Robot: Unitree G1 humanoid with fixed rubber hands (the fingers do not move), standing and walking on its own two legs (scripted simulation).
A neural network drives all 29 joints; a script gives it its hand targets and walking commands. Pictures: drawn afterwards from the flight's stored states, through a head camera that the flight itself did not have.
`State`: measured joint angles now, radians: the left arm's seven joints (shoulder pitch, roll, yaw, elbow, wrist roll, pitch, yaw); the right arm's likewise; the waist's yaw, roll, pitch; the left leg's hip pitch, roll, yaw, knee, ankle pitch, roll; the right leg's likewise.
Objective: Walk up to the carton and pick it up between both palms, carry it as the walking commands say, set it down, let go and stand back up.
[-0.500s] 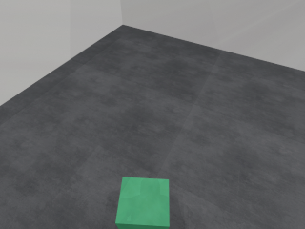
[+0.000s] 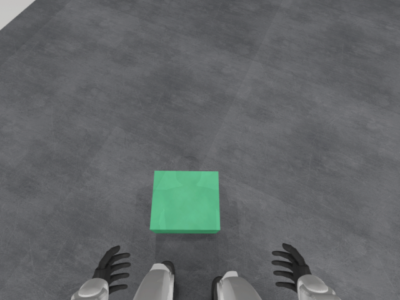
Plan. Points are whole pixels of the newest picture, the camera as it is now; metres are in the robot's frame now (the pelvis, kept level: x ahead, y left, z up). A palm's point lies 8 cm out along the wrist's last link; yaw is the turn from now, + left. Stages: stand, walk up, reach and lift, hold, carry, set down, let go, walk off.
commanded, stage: reach and lift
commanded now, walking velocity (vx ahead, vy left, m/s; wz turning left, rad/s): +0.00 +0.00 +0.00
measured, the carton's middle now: (186, 203) +0.42 +0.04 -0.64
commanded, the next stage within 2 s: none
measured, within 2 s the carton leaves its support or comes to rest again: neither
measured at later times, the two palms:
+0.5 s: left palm (99, 218) +0.29 +0.24 -0.18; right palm (276, 215) +0.30 -0.19 -0.16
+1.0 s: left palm (104, 174) +0.42 +0.27 -0.23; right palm (258, 176) +0.41 -0.17 -0.23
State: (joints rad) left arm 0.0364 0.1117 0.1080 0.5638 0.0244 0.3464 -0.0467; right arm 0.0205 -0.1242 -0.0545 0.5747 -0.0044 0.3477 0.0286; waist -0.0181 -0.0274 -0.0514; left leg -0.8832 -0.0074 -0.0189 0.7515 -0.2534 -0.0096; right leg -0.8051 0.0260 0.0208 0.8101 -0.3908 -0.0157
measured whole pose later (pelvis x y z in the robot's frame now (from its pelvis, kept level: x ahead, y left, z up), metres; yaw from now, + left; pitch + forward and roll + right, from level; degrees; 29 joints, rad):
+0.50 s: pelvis -0.10 +0.03 -0.07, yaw +0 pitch +22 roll -3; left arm -0.76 0.26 0.16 0.69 -0.08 0.51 0.03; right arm -0.78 -0.29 -0.19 0.80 0.10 0.44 0.07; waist 0.00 -0.01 0.18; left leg -1.23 -0.03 -0.03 1.07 -0.23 0.02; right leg -1.13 0.01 0.00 1.13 -0.37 0.03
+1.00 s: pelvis -0.08 +0.04 -0.07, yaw -2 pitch +28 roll -3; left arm -1.12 0.43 0.23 0.55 -0.17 0.32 0.00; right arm -1.08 -0.40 -0.18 0.52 0.22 0.31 -0.04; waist 0.04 0.02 0.53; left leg -1.34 -0.02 -0.04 1.13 -0.27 0.03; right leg -1.24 0.04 0.02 1.15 -0.40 0.04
